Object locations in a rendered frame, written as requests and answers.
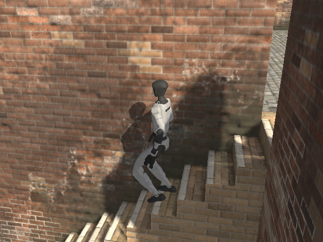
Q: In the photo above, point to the left robot upper arm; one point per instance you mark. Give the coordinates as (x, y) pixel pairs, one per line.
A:
(156, 112)

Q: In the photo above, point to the robot foot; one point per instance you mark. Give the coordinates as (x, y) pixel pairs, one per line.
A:
(165, 189)
(161, 197)

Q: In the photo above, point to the robot left foot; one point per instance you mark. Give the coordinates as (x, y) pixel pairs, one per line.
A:
(161, 197)

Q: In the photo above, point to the robot right foot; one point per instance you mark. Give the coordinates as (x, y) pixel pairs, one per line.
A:
(165, 189)

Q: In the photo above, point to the left robot forearm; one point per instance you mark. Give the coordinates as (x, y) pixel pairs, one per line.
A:
(158, 141)

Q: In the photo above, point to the robot left hand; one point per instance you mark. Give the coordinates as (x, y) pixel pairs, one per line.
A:
(149, 160)

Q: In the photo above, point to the robot right hand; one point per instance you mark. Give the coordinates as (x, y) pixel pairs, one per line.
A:
(153, 134)

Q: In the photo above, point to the right robot upper arm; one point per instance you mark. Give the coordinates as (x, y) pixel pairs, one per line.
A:
(171, 113)

